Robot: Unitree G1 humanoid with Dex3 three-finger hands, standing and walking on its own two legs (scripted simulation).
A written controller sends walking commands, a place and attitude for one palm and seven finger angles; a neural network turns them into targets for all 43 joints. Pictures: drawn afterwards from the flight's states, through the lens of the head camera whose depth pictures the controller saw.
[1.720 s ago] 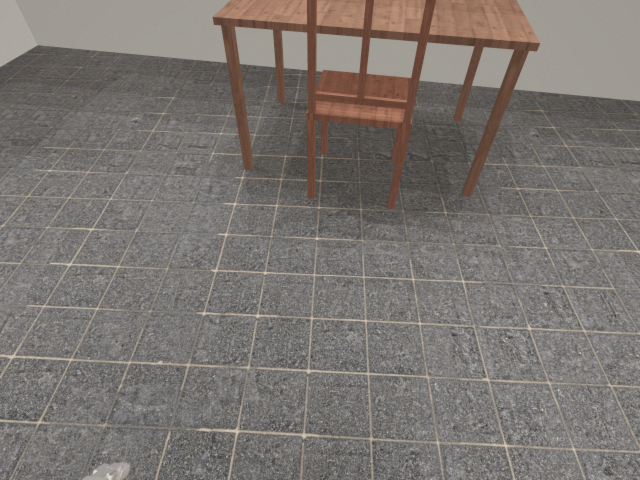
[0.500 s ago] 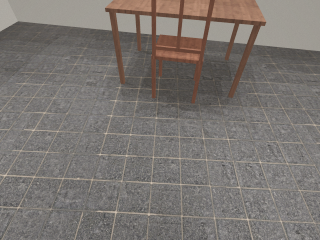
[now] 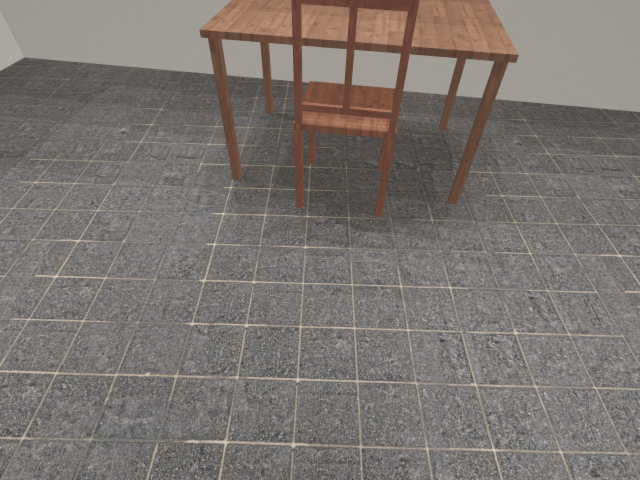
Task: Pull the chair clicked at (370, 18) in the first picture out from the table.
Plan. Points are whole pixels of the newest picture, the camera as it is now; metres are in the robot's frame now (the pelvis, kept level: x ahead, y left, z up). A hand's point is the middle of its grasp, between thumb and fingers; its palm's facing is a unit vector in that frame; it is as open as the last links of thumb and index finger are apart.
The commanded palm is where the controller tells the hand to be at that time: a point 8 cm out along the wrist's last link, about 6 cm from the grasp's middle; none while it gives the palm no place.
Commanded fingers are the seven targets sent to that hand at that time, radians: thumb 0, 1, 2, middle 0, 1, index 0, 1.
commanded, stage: walk to a spot facing it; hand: left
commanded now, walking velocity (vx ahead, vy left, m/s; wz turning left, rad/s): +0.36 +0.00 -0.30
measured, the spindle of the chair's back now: (349, 61) +1.45 -0.01 -0.07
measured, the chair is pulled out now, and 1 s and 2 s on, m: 0.00 0.00 0.00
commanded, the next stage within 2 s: turn to face it in 1.58 s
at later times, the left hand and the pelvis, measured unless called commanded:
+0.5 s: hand out of the picture +0.04 +0.18 -0.19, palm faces -0.01 -0.99 -0.11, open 7.4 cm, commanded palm none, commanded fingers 0.00 0.90 0.90 -0.20 -0.30 -0.20 -0.30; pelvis +0.17 +0.03 -0.02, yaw -6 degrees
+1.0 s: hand (276, 274) +0.54 +0.13 -0.16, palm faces -0.38 -0.91 -0.17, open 7.4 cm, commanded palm none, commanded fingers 0.00 0.90 0.90 -0.20 -0.30 -0.20 -0.30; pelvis +0.36 +0.01 -0.01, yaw -18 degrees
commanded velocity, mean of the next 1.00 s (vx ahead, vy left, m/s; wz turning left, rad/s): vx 0.37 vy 0.00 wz -0.25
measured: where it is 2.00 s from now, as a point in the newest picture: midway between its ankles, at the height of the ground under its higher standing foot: (358, 350)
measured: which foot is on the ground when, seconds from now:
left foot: down 0.00-0.20, up 0.22-0.48, down 0.50-1.00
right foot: down 0.00-0.50, up 0.52-1.00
